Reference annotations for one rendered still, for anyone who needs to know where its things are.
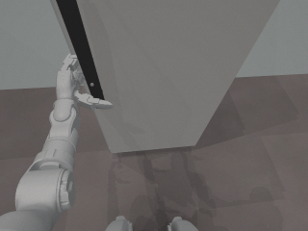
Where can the robot left forearm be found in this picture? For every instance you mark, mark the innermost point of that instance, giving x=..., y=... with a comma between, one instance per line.
x=61, y=143

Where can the fridge door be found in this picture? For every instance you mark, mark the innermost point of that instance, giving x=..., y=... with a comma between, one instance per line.
x=165, y=65

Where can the handle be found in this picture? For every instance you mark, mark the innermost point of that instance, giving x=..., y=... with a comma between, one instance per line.
x=75, y=28

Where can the robot right thigh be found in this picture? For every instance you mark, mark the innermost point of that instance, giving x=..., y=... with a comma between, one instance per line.
x=181, y=225

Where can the left robot upper arm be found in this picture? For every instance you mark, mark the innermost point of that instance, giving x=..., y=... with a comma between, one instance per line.
x=42, y=196

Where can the right robot shin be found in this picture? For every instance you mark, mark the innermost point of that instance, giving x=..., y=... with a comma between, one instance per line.
x=177, y=218

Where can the left robot hand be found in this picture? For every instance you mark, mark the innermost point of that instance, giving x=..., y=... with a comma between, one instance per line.
x=67, y=84

